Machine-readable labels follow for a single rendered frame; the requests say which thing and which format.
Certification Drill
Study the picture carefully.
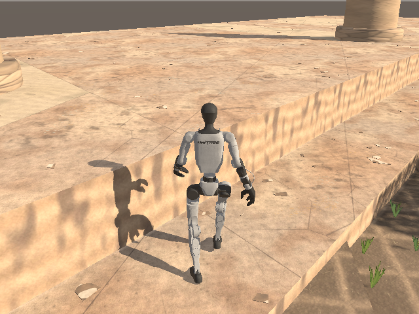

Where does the right robot hand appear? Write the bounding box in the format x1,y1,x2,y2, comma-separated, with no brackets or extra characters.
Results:
241,187,255,206

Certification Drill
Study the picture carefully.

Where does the right robot forearm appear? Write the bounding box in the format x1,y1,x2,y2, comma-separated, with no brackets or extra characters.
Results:
236,158,252,190

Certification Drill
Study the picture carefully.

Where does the left robot forearm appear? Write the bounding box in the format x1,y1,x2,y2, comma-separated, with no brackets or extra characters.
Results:
173,155,183,171

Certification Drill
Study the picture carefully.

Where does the robot head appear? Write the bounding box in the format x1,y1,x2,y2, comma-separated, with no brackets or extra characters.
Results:
198,103,220,134

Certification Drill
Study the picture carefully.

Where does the right robot upper arm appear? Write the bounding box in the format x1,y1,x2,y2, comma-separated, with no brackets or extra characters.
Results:
223,131,242,168

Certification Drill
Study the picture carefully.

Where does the humanoid robot torso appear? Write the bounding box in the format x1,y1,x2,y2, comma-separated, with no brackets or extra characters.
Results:
194,128,225,196

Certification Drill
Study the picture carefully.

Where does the left robot upper arm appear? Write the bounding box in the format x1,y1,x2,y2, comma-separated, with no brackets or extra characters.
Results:
177,131,196,165

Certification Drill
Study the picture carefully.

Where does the left robot hand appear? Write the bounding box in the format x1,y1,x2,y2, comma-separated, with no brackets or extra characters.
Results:
173,166,189,177

